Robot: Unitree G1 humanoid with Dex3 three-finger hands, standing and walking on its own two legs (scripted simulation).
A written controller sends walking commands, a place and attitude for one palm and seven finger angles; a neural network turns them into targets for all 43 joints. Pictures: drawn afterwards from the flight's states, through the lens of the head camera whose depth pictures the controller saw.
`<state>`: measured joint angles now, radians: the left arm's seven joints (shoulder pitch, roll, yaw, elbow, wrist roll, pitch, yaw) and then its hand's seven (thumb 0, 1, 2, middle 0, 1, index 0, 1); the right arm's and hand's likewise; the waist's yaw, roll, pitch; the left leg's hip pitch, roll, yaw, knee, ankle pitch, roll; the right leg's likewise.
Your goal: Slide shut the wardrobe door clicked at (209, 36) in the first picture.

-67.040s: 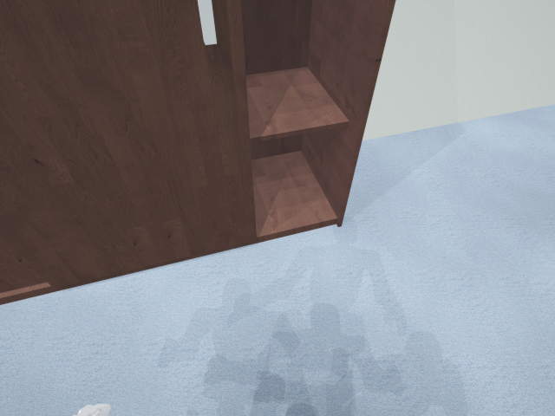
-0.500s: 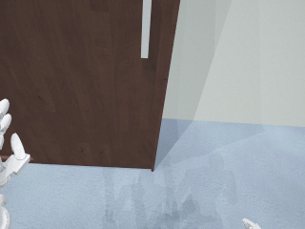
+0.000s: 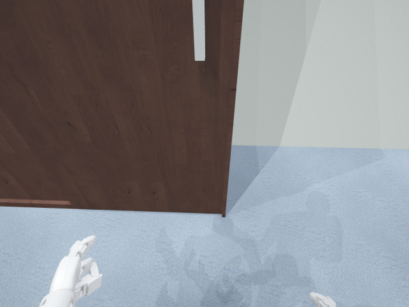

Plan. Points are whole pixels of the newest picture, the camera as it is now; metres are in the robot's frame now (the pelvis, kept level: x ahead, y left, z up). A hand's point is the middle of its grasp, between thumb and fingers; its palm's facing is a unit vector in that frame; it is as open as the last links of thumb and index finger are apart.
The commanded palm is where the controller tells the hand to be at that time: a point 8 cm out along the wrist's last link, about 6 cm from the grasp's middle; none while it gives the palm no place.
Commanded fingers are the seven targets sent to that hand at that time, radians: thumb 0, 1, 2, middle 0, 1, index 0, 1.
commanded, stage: let the arm hang, fingers relaxed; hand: left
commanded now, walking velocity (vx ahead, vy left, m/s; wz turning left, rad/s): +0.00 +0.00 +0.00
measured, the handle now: (199, 8) +0.71 +0.03 +0.30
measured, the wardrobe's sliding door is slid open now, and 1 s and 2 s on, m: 0.00 0.00 0.00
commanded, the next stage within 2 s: look to check the result in 0.94 s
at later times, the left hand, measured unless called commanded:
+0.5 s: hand out of the picture +0.00 +0.19 -0.14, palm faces +0.03 -0.98 -0.21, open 7.3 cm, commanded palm none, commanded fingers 0.00 0.90 0.90 -0.20 -0.30 -0.20 -0.30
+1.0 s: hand out of the picture +0.03 +0.18 -0.14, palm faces +0.02 -0.98 -0.18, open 7.4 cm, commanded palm none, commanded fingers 0.00 0.90 0.90 -0.20 -0.30 -0.20 -0.30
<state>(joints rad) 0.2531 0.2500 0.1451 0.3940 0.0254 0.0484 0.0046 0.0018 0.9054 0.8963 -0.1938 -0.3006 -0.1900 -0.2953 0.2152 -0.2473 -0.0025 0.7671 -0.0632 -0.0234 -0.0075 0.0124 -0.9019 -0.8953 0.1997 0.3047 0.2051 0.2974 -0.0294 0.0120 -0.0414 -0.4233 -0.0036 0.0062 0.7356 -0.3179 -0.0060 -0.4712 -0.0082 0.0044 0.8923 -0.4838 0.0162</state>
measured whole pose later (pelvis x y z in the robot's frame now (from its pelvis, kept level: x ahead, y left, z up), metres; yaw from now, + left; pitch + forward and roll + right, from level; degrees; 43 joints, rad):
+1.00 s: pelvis +0.03 +0.01 +0.03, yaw -1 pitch -1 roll +0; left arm 0.24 0.14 0.01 1.16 0.01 0.00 0.02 0.00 0.92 0.89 -0.20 -0.30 -0.20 -0.30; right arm 0.28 -0.13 0.00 1.13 -0.02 0.00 -0.04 0.01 -0.91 -0.90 0.20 0.30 0.20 0.30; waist 0.00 0.01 0.05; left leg -0.15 -0.02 0.03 0.41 -0.25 0.03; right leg -0.19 0.01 0.02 0.40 -0.20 0.00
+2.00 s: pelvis +0.04 +0.00 +0.04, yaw -1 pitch -1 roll +0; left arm 0.17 0.20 0.02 1.15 0.01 -0.01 0.02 0.00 0.91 0.89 -0.20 -0.30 -0.20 -0.30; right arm 0.21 -0.20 -0.01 1.13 -0.02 0.00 -0.03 0.01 -0.91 -0.90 0.20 0.30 0.20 0.30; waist -0.01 0.01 0.06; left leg -0.11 0.00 0.03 0.37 -0.25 0.01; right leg -0.15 0.04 0.02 0.36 -0.19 -0.02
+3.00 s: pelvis +0.04 -0.01 +0.04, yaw -1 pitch -1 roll +0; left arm 0.11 0.27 0.02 1.14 0.01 -0.01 0.00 0.00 0.91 0.89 -0.20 -0.30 -0.20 -0.30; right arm 0.14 -0.28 -0.01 1.13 -0.02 0.00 -0.02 0.01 -0.90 -0.90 0.20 0.30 0.20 0.30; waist -0.01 0.01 0.06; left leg -0.08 0.01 0.02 0.32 -0.22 0.00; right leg -0.13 0.04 0.02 0.32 -0.17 -0.03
